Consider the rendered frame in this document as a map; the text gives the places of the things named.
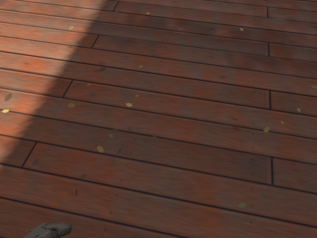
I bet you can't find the robot left hand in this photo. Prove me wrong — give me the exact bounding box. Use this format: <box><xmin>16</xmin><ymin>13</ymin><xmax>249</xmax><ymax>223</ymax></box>
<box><xmin>24</xmin><ymin>223</ymin><xmax>72</xmax><ymax>238</ymax></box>

